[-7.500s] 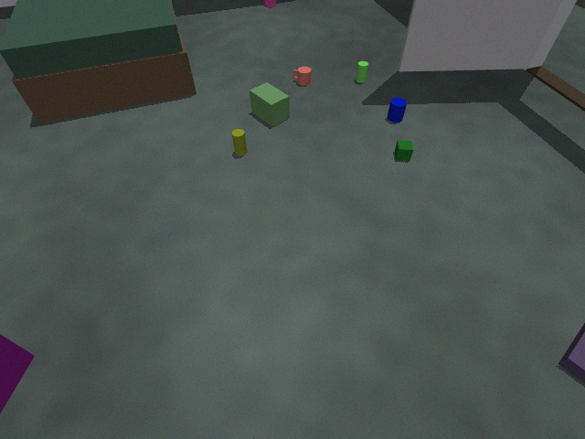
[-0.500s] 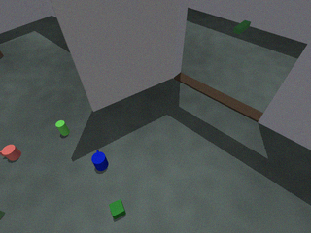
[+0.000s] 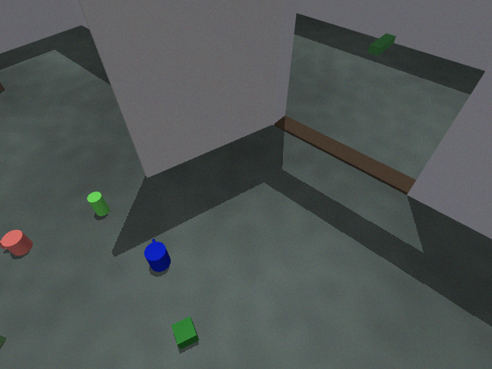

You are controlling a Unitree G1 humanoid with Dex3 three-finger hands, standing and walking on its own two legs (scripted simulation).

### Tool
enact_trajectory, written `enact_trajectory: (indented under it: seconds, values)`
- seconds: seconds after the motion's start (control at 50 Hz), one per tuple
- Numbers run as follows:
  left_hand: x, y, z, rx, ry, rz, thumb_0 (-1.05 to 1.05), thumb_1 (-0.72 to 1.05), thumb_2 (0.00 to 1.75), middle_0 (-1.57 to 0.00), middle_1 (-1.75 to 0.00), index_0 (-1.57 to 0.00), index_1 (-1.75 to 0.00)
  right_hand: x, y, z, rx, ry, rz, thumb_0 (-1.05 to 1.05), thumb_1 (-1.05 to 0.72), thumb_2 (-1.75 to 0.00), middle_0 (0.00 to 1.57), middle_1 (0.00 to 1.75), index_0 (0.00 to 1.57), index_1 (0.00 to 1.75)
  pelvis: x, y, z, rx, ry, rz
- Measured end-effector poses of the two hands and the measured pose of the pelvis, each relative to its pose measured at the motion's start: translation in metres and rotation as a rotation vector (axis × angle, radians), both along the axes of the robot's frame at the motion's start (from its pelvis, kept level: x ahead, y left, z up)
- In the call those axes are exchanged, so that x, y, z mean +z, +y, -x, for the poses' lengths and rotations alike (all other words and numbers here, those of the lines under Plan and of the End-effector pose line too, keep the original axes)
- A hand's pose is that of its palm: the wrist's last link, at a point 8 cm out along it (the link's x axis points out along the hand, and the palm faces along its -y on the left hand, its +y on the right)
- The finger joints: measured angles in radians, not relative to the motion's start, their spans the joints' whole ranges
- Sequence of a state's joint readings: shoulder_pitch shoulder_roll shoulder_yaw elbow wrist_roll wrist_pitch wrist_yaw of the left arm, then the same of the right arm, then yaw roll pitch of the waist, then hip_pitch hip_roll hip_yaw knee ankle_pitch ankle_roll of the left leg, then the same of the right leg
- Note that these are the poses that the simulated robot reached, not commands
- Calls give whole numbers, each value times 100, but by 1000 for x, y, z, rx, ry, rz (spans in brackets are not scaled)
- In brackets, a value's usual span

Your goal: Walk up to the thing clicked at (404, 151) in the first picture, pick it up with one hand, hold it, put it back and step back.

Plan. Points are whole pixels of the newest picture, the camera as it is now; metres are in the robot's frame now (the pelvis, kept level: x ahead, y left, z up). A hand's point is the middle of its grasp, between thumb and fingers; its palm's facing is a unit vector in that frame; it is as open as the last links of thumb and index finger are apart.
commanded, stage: stand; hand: left
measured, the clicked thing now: (185, 332) +0.38 +0.24 -0.75
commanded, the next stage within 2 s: walk up in 0.62 s
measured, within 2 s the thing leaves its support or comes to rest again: neither
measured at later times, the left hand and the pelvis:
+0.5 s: hand out of the picture +0.07 +0.26 -0.16, palm faces -0.03 -0.94 -0.35, open 7.4 cm; pelvis +0.00 +0.00 +0.00, yaw +0 degrees
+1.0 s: hand out of the picture +0.05 +0.25 -0.16, palm faces +0.00 -0.94 -0.35, open 7.4 cm; pelvis -0.03 -0.01 -0.01, yaw +0 degrees
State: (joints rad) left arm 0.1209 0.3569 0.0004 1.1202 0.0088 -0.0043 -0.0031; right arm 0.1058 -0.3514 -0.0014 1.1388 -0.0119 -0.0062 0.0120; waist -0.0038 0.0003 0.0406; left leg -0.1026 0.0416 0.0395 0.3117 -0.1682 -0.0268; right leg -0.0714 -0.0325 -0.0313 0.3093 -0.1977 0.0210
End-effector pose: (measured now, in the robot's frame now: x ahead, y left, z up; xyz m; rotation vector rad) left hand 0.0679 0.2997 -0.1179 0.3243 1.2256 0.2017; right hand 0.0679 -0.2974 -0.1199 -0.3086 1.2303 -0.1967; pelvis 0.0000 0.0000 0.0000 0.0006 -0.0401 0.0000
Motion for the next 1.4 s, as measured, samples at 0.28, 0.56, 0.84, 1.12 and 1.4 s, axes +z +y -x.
enact_trajectory:
  seconds: [0.28,0.56,0.84,1.12,1.4]
  values:
    - [-1,1,2,-2,5,2,1,90,90,-20,-30,-20,-30,1,1,2,-2,4,0,1,-90,-89,20,30,21,30,0,1,0,1,1,1]
    - [-1,2,3,-2,8,3,1,90,90,-20,-30,-20,-30,0,3,2,-3,3,0,1,-90,-89,20,30,21,30,0,3,0,-1,0,-1]
    - [-2,5,9,27,6,-6,1,90,90,-20,-30,-20,-30,1,-9,5,-16,-22,22,1,-90,-89,20,30,21,30,-4,-4,17,2,2,0]
    - [-13,-1,28,28,11,25,1,90,90,-20,-30,-20,-30,0,-19,31,-16,0,49,1,-91,-89,20,30,21,30,-11,-3,35,4,-6,9]
    - [-15,-4,50,39,50,14,1,90,90,-20,-30,-20,-30,-8,-19,28,3,-11,27,1,-90,-89,20,30,21,30,-15,-11,39,4,-5,3]
